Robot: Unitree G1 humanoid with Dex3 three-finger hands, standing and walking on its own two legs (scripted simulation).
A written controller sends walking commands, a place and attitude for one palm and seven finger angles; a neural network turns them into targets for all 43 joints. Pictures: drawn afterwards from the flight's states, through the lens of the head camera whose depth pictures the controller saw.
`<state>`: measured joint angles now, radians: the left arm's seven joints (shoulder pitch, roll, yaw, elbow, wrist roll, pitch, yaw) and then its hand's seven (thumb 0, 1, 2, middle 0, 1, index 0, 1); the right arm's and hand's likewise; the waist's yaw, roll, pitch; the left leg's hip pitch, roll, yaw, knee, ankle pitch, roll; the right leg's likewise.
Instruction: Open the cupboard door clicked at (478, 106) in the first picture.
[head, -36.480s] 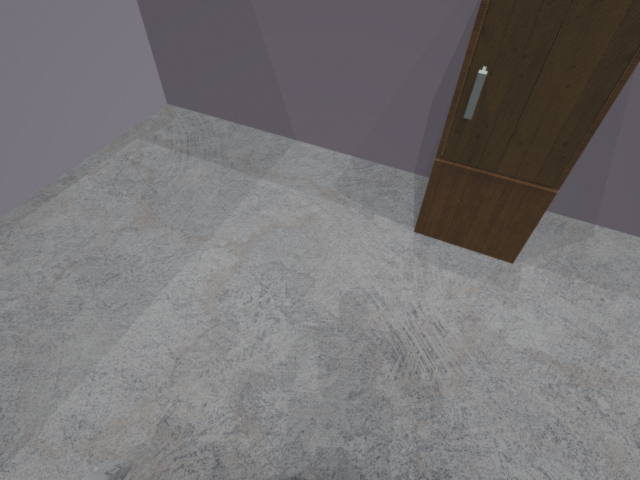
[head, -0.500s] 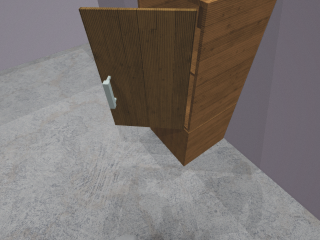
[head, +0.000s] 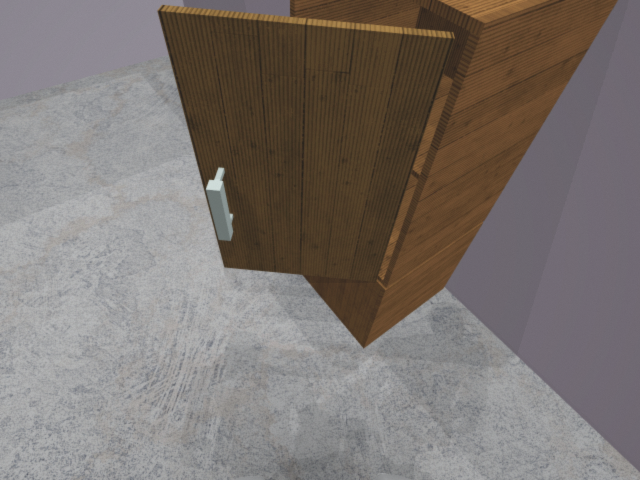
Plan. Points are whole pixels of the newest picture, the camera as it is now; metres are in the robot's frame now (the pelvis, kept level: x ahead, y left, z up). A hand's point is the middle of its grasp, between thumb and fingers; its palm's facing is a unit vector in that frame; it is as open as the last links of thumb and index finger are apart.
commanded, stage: come to a stop and stand still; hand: left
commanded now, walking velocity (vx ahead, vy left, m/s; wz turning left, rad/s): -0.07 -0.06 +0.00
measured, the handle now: (223, 204) +0.57 +0.23 -0.08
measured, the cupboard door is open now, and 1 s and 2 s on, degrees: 49 49 49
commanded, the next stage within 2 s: look again from close up in 0.68 s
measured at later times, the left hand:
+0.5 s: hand out of the picture +0.07 +0.12 -0.17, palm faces +0.04 -0.98 -0.18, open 7.2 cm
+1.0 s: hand out of the picture +0.01 +0.12 -0.18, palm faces +0.02 -0.98 -0.18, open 7.4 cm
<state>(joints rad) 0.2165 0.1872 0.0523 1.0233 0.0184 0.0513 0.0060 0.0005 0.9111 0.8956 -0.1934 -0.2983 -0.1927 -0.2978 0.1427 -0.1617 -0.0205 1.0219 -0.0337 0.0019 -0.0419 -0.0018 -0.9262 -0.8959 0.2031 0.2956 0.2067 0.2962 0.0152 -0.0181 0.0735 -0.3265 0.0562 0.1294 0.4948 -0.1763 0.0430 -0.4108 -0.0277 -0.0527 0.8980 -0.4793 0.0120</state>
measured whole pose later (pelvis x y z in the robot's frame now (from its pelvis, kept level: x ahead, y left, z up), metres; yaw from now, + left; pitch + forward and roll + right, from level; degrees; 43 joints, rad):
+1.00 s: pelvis +0.02 -0.04 +0.00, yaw +0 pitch -1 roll -1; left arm 0.31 0.12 -0.02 1.10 0.01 -0.02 0.04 0.00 0.91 0.90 -0.20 -0.30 -0.20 -0.30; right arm 0.26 -0.18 0.00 1.05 -0.02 -0.02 -0.03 0.01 -0.93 -0.90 0.20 0.29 0.20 0.30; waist 0.00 0.03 0.04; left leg -0.22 0.02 0.04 0.54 -0.30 0.01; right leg -0.16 0.00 -0.05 0.50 -0.32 -0.01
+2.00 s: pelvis -0.05 -0.06 -0.13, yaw +1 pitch +17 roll -4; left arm 0.32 0.28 0.25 0.04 -0.34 -0.56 -0.44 0.01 0.35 0.66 -0.23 -0.65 -0.23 -0.65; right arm 0.12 -0.23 0.00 0.57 0.02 -0.26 -0.06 0.01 -0.90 -0.90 0.20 0.30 0.20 0.30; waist 0.06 0.02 -0.14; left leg -1.11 0.05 -0.07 1.36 -0.54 -0.01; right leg -1.01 0.00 -0.16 1.30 -0.59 -0.05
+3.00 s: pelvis -0.04 -0.02 -0.11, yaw +0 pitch +20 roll -5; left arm 0.02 0.43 0.43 0.36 -0.37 -0.37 -0.55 -0.02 -0.50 0.30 -0.30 -1.20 -0.30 -1.20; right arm 0.24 -0.27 0.03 0.53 0.03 -0.19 -0.05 0.01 -0.90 -0.90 0.21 0.30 0.21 0.30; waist -0.01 0.02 -0.15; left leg -1.11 0.03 -0.01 1.29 -0.53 0.05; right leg -1.02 -0.01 -0.10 1.22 -0.54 0.01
